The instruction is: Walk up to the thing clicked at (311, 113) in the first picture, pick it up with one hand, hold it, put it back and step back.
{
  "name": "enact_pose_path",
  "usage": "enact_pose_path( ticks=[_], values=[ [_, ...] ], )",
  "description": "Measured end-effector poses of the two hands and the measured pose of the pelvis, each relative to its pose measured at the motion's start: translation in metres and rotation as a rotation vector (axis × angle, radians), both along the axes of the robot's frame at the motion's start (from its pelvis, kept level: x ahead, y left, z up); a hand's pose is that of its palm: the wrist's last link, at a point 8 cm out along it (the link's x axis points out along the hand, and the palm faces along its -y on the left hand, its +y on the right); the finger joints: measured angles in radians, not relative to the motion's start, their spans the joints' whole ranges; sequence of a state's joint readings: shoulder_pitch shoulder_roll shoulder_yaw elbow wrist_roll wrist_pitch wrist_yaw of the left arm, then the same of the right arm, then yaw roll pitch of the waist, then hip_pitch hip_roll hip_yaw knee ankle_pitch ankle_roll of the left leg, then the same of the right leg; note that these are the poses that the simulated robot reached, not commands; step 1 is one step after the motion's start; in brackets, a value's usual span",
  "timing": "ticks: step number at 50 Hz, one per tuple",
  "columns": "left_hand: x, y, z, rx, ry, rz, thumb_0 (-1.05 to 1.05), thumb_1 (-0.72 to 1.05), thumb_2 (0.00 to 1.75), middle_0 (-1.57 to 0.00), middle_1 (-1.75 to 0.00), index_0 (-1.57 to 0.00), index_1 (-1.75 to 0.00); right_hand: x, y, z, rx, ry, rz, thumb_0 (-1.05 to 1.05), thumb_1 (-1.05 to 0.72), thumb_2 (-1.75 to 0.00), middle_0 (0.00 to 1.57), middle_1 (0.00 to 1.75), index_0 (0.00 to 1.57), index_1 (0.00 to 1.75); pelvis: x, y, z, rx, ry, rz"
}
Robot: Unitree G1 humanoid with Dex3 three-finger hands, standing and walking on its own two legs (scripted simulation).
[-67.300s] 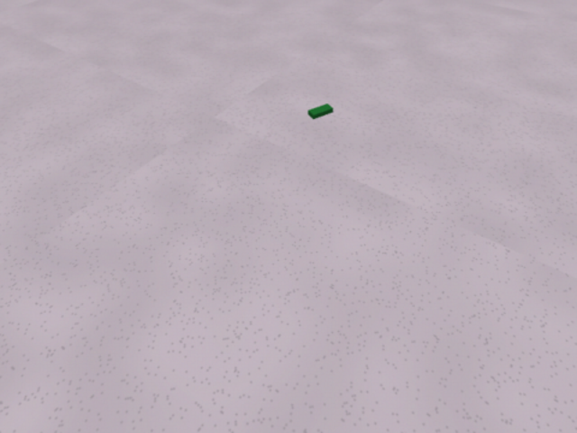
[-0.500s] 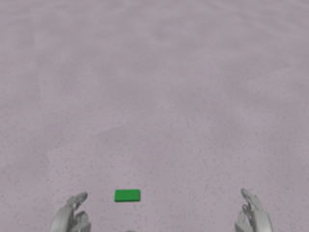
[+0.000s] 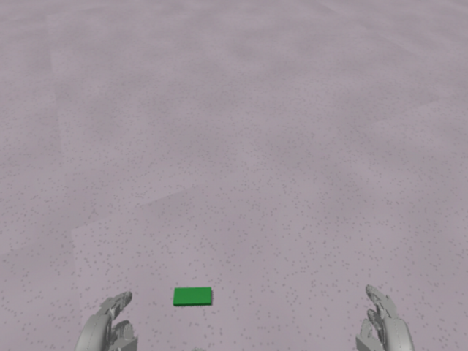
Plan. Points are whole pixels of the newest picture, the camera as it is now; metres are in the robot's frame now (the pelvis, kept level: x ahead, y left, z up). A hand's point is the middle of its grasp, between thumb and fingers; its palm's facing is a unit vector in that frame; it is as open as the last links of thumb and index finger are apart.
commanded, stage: home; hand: left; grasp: from above
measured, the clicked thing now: (192, 296) +0.45 +0.18 -0.70
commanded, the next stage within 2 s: stand in 0.10 s
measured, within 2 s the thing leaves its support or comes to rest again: neither
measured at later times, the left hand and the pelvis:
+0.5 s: hand out of the picture +0.10 +0.24 -0.11, palm faces +0.02 -0.94 -0.34, open 7.4 cm; pelvis -0.01 +0.00 +0.03, yaw -1 degrees
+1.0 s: hand out of the picture +0.02 +0.24 -0.10, palm faces +0.02 -0.95 -0.32, open 7.4 cm; pelvis -0.03 +0.01 +0.06, yaw -1 degrees
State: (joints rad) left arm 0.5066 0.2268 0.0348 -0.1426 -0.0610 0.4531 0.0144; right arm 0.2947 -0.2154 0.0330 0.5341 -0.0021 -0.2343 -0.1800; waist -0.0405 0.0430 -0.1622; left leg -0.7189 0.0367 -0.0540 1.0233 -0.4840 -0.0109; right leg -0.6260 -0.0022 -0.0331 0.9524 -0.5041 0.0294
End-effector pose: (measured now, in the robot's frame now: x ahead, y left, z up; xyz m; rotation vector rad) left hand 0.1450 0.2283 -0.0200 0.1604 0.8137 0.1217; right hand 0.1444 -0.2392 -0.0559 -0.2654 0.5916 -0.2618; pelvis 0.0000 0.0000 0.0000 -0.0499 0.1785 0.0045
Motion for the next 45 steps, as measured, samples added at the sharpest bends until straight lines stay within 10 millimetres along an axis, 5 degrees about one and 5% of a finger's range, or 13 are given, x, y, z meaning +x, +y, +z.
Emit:
enact_pose_path(
  ticks=[10, 15, 26, 36, 45],
  values=[
    [-0.004, -0.002, -0.001, -0.001, 0.001, -0.004, 0.01, 0.9, 0.9, -0.2, -0.3, -0.2, -0.3, -0.003, -0.002, 0.001, -0.001, -0.006, 0.0, 0.01, -0.91, -0.9, 0.21, 0.3, 0.2, 0.3, -0.004, -0.001, 0.0, 0.0, -0.005, 0.001],
    [-0.003, 0.016, -0.026, 0.107, -0.002, -0.046, 0.0, 0.9, 0.9, -0.2, -0.3, -0.21, -0.3, -0.014, -0.009, -0.018, -0.046, 0.26, 0.142, 0.01, -0.91, -0.9, 0.21, 0.3, 0.2, 0.3, -0.014, -0.001, 0.011, 0.032, -0.101, -0.008],
    [-0.064, 0.056, -0.053, 0.144, 0.239, 0.039, 0.0, 0.9, 0.9, -0.2, -0.3, -0.2, -0.3, -0.063, -0.034, -0.016, 0.002, 0.472, 0.027, 0.01, -0.91, -0.9, 0.21, 0.3, 0.2, 0.3, -0.014, 0.005, 0.031, 0.046, -0.188, -0.015],
    [-0.111, 0.058, -0.053, 0.111, 0.384, 0.079, 0.0, 0.9, 0.9, -0.2, -0.3, -0.2, -0.3, -0.09, -0.024, -0.012, 0.044, 0.557, -0.017, 0.01, -0.91, -0.9, 0.21, 0.3, 0.2, 0.3, -0.016, 0.011, 0.05, 0.042, -0.237, -0.018],
    [-0.129, 0.058, -0.047, 0.112, 0.433, 0.088, 0.0, 0.9, 0.9, -0.2, -0.3, -0.21, -0.3, -0.106, -0.021, -0.01, 0.074, 0.594, -0.035, 0.01, -0.91, -0.9, 0.21, 0.3, 0.2, 0.3, -0.023, 0.01, 0.06, 0.046, -0.263, -0.016]
  ],
)
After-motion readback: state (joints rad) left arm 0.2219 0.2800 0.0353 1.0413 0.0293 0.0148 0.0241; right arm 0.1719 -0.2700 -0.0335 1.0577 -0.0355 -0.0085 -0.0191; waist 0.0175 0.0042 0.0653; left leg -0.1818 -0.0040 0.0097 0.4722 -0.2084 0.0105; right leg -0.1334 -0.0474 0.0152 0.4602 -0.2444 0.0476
